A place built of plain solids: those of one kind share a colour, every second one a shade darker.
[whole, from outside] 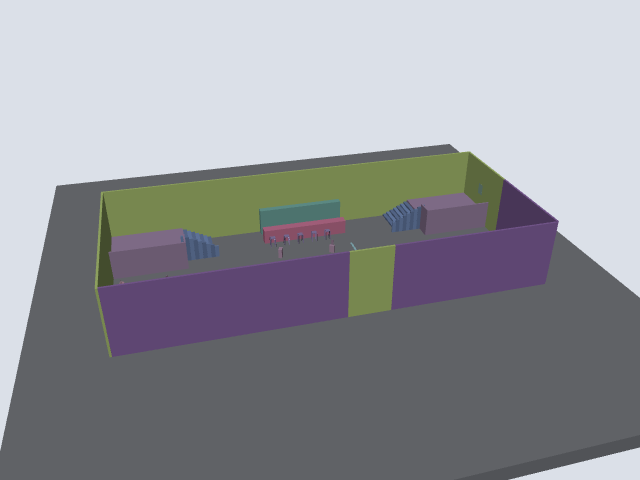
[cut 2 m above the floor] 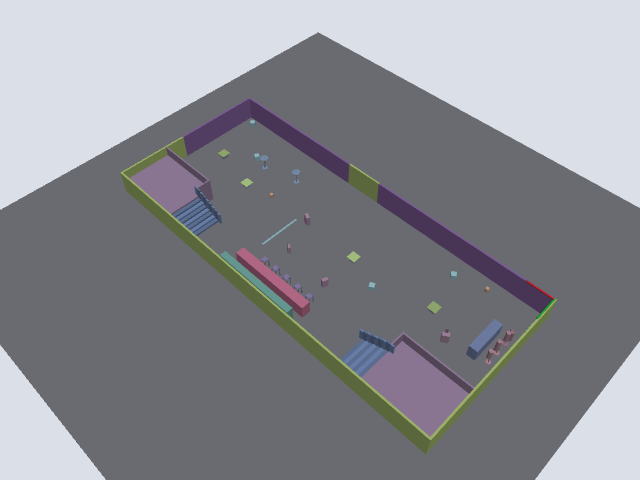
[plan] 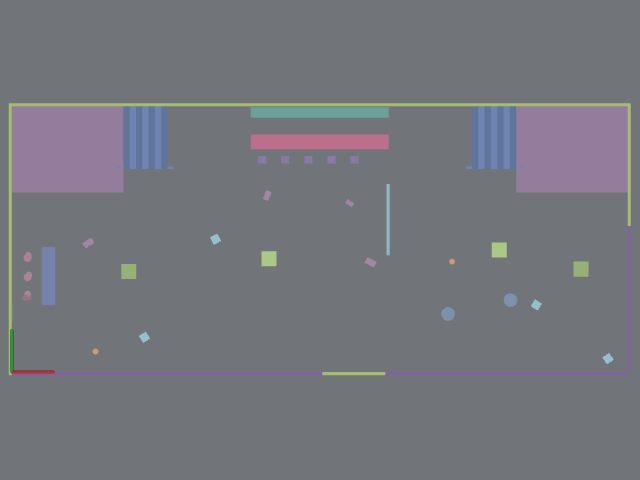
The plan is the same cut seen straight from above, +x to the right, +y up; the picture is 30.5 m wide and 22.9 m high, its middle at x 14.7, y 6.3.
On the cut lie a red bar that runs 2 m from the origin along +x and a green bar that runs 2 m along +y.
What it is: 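A theatre's foyer; 29.4 x 12.7 m, 5.0 m high; at both ends a flight of 8 risers of 0.151 m, 2.9 m broad, to a landing; a bar 6.6 m long, 1.10 m high; standing tables 1.06 m high; a coat check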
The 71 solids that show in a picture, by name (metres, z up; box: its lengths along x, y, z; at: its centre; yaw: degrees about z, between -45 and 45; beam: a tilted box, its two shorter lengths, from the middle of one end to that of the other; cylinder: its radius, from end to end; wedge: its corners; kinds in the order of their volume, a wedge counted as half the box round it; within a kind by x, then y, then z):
{
 "floor_1": {"box": [5.32, 0.12, 2.26], "at": [2.66, 8.63, 1.08]},
 "floor_2": {"box": [5.32, 4.11, 1.26], "at": [2.66, 10.62, 0.58]},
 "floor_3": {"box": [0.12, 1.12, 2.26], "at": [5.26, 9.25, 1.08]},
 "floor_4": {"box": [0.12, 1.12, 2.26], "at": [24.12, 9.25, 1.08]},
 "floor_5": {"box": [5.32, 0.12, 2.26], "at": [26.72, 8.63, 1.08]},
 "floor_6": {"box": [5.32, 4.11, 1.26], "at": [26.72, 10.62, 0.58]},
 "wall_1": {"box": [0.15, 12.98, 5.0], "at": [-0.07, 6.34, 2.45]},
 "wall_2": {"box": [29.68, 0.15, 5.0], "at": [14.69, 12.76, 2.45]},
 "wall_3": {"box": [3.0, 0.15, 5.0], "at": [16.31, -0.07, 2.45]},
 "wall_4": {"box": [0.15, 5.86, 5.0], "at": [29.45, 9.9, 2.45]},
 "window_wall_1": {"box": [14.81, 0.15, 5.0], "at": [7.41, -0.07, 2.45]},
 "window_wall_2": {"box": [11.57, 0.15, 5.0], "at": [23.59, -0.07, 2.45]},
 "window_wall_3": {"box": [0.15, 6.97, 5.0], "at": [29.45, 3.48, 2.45]},
 "piece_1": {"box": [0.3, 0.12, 2.18], "at": [5.17, 9.75, 1.04]},
 "piece_2": {"box": [0.3, 0.12, 2.03], "at": [5.47, 9.75, 0.96]},
 "piece_3": {"box": [0.3, 2.87, 1.11], "at": [5.47, 11.24, 0.5]},
 "piece_4": {"box": [0.3, 0.12, 1.88], "at": [5.77, 9.75, 0.89]},
 "piece_5": {"box": [0.3, 2.87, 0.96], "at": [5.77, 11.24, 0.43]},
 "piece_6": {"box": [0.3, 0.12, 1.73], "at": [6.07, 9.75, 0.81]},
 "piece_7": {"box": [0.3, 2.87, 0.81], "at": [6.07, 11.24, 0.35]},
 "piece_8": {"box": [0.3, 0.12, 1.57], "at": [6.37, 9.75, 0.74]},
 "piece_9": {"box": [0.3, 2.87, 0.65], "at": [6.37, 11.24, 0.28]},
 "piece_10": {"box": [0.3, 0.12, 1.42], "at": [6.67, 9.75, 0.66]},
 "piece_11": {"box": [0.3, 2.87, 0.5], "at": [6.67, 11.24, 0.2]},
 "piece_12": {"box": [0.3, 0.12, 1.27], "at": [6.98, 9.75, 0.59]},
 "piece_13": {"box": [0.3, 2.87, 0.35], "at": [6.98, 11.24, 0.13]},
 "piece_14": {"box": [0.3, 0.12, 1.12], "at": [7.28, 9.75, 0.51]},
 "piece_15": {"box": [0.3, 2.87, 0.2], "at": [7.28, 11.24, 0.05]},
 "piece_16": {"box": [0.3, 0.12, 0.97], "at": [7.58, 9.75, 0.43]},
 "piece_17": {"box": [0.3, 0.12, 0.97], "at": [21.8, 9.75, 0.43]},
 "piece_18": {"box": [0.3, 0.12, 1.12], "at": [22.1, 9.75, 0.51]},
 "piece_19": {"box": [0.3, 2.87, 0.2], "at": [22.1, 11.24, 0.05]},
 "piece_20": {"box": [0.3, 0.12, 1.27], "at": [22.4, 9.75, 0.59]},
 "piece_21": {"box": [0.3, 2.87, 0.35], "at": [22.4, 11.24, 0.13]},
 "piece_22": {"box": [0.3, 0.12, 1.42], "at": [22.71, 9.75, 0.66]},
 "piece_23": {"box": [0.3, 2.87, 0.5], "at": [22.71, 11.24, 0.2]},
 "piece_24": {"box": [0.3, 0.12, 1.57], "at": [23.01, 9.75, 0.74]},
 "piece_25": {"box": [0.3, 2.87, 0.65], "at": [23.01, 11.24, 0.28]},
 "piece_26": {"box": [0.3, 0.12, 1.73], "at": [23.31, 9.75, 0.81]},
 "piece_27": {"box": [0.3, 2.87, 0.81], "at": [23.31, 11.24, 0.35]},
 "piece_28": {"box": [0.3, 0.12, 1.88], "at": [23.61, 9.75, 0.89]},
 "piece_29": {"box": [0.3, 2.87, 0.96], "at": [23.61, 11.24, 0.43]},
 "piece_30": {"box": [0.3, 0.12, 2.03], "at": [23.91, 9.75, 0.96]},
 "piece_31": {"box": [0.3, 2.87, 1.11], "at": [23.91, 11.24, 0.5]},
 "backbar_1": {"box": [6.59, 0.5, 2.15], "at": [14.69, 12.38, 1.02]},
 "bar_1": {"box": [6.59, 0.7, 1.15], "at": [14.69, 10.98, 0.53]},
 "coats_1": {"box": [0.65, 2.77, 1.1], "at": [1.75, 4.58, 0.5]},
 "suitcase_1": {"box": [0.5, 0.3, 0.85], "at": [3.65, 6.15, 0.38], "yaw": 31.8},
 "suitcase_2": {"box": [0.27, 0.45, 0.77], "at": [12.18, 8.42, 0.33], "yaw": -21.3},
 "suitcase_3": {"box": [0.38, 0.22, 0.65], "at": [16.12, 8.06, 0.27], "yaw": -33.9},
 "suitcase_4": {"box": [0.5, 0.3, 0.85], "at": [17.12, 5.23, 0.38], "yaw": -26.4},
 "ottoman_1": {"box": [0.4, 0.4, 0.47], "at": [6.32, 1.66, 0.18], "yaw": 32.9},
 "ottoman_2": {"box": [0.4, 0.4, 0.47], "at": [9.72, 6.34, 0.18], "yaw": 28.7},
 "ottoman_3": {"box": [0.4, 0.4, 0.47], "at": [25.02, 3.2, 0.18], "yaw": -31.5},
 "ottoman_4": {"box": [0.4, 0.4, 0.47], "at": [28.44, 0.64, 0.18], "yaw": 35.0},
 "coat_stand_1": {"cylinder": 0.15, "from": [0.75, 3.73, 0.59], "to": [0.75, 3.73, 1.49]},
 "coat_stand_2": {"cylinder": 0.15, "from": [0.79, 5.58, 0.71], "to": [0.79, 5.58, 1.49]},
 "coat_stand_3": {"cylinder": 0.15, "from": [0.81, 4.64, 0.5], "to": [0.81, 4.64, 1.49]},
 "table_top_1": {"box": [0.72, 0.72, 0.04], "at": [5.58, 4.8, 0.38]},
 "table_top_2": {"box": [0.72, 0.72, 0.04], "at": [12.27, 5.41, 0.38]},
 "table_top_3": {"box": [0.72, 0.72, 0.04], "at": [23.25, 5.82, 0.38]},
 "table_top_4": {"box": [0.72, 0.72, 0.04], "at": [27.15, 4.91, 0.38]},
 "bar_stool_1": {"box": [0.38, 0.36, 0.06], "at": [11.95, 10.13, 0.73]},
 "bar_stool_2": {"box": [0.38, 0.36, 0.06], "at": [13.04, 10.13, 0.73]},
 "bar_stool_3": {"box": [0.38, 0.36, 0.06], "at": [14.14, 10.13, 0.73]},
 "bar_stool_4": {"box": [0.38, 0.36, 0.06], "at": [15.24, 10.13, 0.73]},
 "bar_stool_5": {"box": [0.38, 0.36, 0.06], "at": [16.34, 10.13, 0.73]},
 "strip_1": {"box": [0.16, 3.4, 0.07], "at": [17.95, 7.27, -0.01]},
 "bar_table_1": {"cylinder": 0.33, "from": [20.81, 2.77, 1.03], "to": [20.81, 2.77, 1.06]},
 "bar_table_2": {"cylinder": 0.33, "from": [23.79, 3.43, 1.03], "to": [23.79, 3.43, 1.06]},
 "hung_poster_1": {"box": [0.01, 0.62, 0.87], "at": [29.37, 10.07, 2.71]}
}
